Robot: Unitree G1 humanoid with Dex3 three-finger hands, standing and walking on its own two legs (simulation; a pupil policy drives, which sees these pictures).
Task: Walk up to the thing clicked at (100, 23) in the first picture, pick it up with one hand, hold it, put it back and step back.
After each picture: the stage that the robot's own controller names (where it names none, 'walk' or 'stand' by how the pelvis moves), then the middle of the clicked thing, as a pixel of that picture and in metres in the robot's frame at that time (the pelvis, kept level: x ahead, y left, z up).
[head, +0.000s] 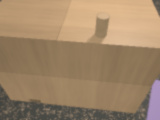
stand; (101, 25) +0.75 -0.07 +0.02
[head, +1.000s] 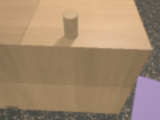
rise first; (70, 25) +0.65 +0.11 +0.05
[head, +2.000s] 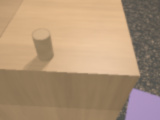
rise first; (43, 45) +0.51 +0.18 +0.06
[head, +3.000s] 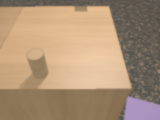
stand; (38, 64) +0.47 +0.20 +0.02
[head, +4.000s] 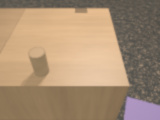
stand; (39, 62) +0.49 +0.21 +0.02
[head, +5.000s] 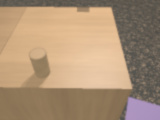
stand; (40, 63) +0.48 +0.20 +0.02
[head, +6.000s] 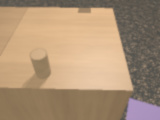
stand; (41, 64) +0.47 +0.20 +0.02
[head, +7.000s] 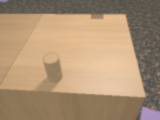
rise first; (53, 67) +0.47 +0.17 +0.02
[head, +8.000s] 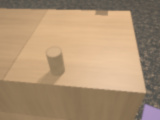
go down; (56, 61) +0.49 +0.17 +0.02
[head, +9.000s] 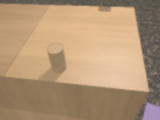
go down; (57, 58) +0.50 +0.16 +0.03
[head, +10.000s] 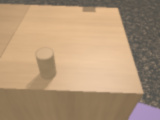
go down; (46, 64) +0.46 +0.15 +0.04
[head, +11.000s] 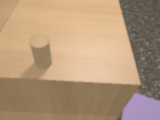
close in; (41, 52) +0.48 +0.16 +0.05
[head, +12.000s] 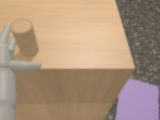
close; (26, 39) +0.50 +0.18 +0.09
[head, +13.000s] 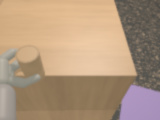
lift; (31, 65) +0.40 +0.16 +0.08
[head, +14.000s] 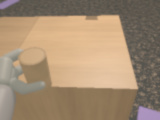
lift; (36, 71) +0.30 +0.15 +0.20
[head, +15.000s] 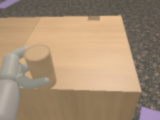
hold; (41, 68) +0.32 +0.14 +0.19
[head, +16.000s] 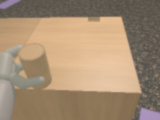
hold; (36, 67) +0.32 +0.15 +0.20
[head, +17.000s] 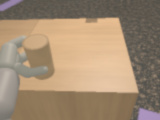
crouch; (40, 57) +0.34 +0.14 +0.22
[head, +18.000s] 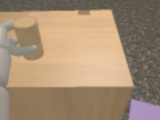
crouch; (29, 39) +0.42 +0.16 +0.21
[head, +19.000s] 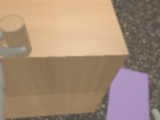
lower; (17, 37) +0.48 +0.17 +0.10
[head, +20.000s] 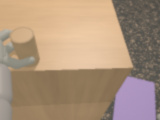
lower; (26, 48) +0.45 +0.16 +0.09
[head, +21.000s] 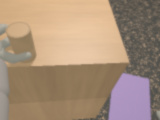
lower; (22, 43) +0.47 +0.16 +0.09
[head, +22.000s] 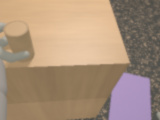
lower; (20, 42) +0.47 +0.16 +0.09
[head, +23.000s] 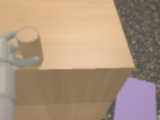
loosen; (31, 47) +0.46 +0.15 +0.09
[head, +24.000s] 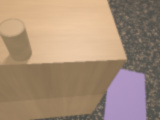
rise; (17, 41) +0.46 +0.16 +0.09
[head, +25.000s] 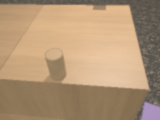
sink last; (56, 64) +0.44 +0.15 +0.06
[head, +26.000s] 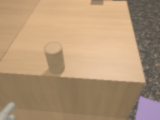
stand; (55, 58) +0.47 +0.15 +0.06
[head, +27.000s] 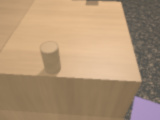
stand; (51, 58) +0.47 +0.15 +0.07
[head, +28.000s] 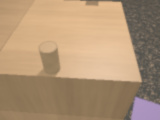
stand; (50, 58) +0.46 +0.15 +0.07
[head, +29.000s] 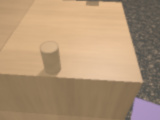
stand; (51, 58) +0.46 +0.14 +0.07
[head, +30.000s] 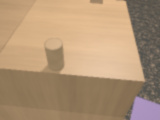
stand; (55, 55) +0.47 +0.14 +0.07
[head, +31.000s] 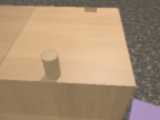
walk; (51, 65) +0.47 +0.15 +0.02
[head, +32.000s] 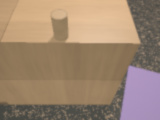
walk; (60, 25) +0.60 +0.13 +0.04
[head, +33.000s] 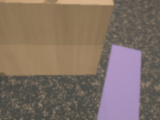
walk; out of the picture +0.90 +0.19 +0.04
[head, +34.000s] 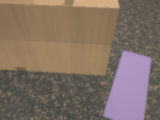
stand; out of the picture +1.08 +0.15 +0.03
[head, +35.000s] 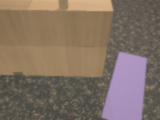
stand; out of the picture +1.08 +0.16 +0.02
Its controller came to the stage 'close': yes
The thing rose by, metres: 0.20
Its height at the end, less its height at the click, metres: +0.00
